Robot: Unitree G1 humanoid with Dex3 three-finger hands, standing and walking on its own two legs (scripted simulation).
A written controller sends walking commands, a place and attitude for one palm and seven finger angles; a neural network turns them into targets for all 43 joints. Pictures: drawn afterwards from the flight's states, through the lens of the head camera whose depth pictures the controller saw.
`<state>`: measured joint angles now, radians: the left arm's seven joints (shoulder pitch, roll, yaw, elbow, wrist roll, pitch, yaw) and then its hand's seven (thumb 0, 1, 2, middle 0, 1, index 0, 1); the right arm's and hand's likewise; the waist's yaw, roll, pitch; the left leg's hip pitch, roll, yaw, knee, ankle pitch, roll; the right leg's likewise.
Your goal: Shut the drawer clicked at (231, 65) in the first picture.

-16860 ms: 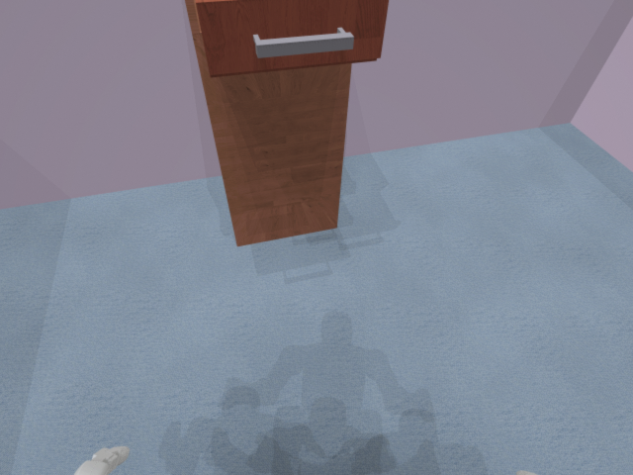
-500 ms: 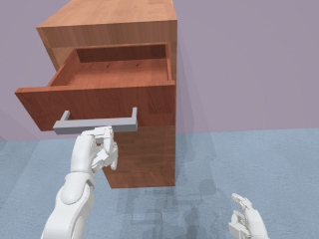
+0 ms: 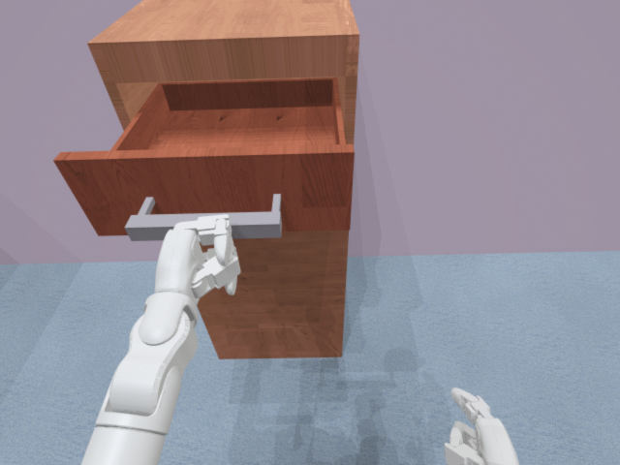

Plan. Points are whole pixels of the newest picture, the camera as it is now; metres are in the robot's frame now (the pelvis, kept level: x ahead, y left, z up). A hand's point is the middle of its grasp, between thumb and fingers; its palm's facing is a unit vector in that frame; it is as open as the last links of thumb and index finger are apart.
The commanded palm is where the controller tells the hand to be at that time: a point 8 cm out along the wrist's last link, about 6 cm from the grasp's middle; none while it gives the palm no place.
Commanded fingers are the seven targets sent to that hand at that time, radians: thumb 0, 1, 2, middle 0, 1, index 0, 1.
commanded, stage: push the drawer shut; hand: left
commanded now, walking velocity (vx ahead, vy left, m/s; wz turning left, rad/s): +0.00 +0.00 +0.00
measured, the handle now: (209, 214) +0.38 +0.18 +0.15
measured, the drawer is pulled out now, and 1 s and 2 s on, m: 0.23 0.11 0.00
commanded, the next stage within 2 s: none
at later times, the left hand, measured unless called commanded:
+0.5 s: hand (241, 221) +0.38 +0.13 +0.15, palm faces +0.09 -1.00 -0.01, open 3.1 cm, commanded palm +0.36 +0.19 +0.15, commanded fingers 0.00 0.90 0.90 -1.40 -1.60 -1.40 -1.60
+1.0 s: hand (243, 195) +0.43 +0.14 +0.15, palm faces +0.10 -1.00 +0.00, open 3.1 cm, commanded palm +0.42 +0.19 +0.15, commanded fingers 0.00 0.90 0.90 -1.40 -1.60 -1.40 -1.60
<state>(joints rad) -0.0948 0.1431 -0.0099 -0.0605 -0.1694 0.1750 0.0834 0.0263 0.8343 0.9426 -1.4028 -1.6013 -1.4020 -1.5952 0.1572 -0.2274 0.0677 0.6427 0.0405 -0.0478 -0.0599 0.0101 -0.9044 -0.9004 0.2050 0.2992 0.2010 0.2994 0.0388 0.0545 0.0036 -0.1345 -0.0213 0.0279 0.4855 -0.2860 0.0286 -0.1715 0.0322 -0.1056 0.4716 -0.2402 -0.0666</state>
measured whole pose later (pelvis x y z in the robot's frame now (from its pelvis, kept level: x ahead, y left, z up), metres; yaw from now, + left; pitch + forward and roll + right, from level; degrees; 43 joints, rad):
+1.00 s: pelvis +0.00 +0.01 +0.00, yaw -2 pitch +2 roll +0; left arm -0.66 0.21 0.17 0.69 -0.14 -0.06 0.06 0.01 0.78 0.93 -1.40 -1.60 -1.40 -1.60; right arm 0.27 -0.24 0.04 0.70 0.04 -0.09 -0.05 0.01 -0.90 -0.90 0.21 0.30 0.20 0.30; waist -0.03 0.03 -0.01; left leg -0.25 -0.02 0.06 0.49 -0.27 0.04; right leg -0.29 0.04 -0.08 0.46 -0.21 -0.06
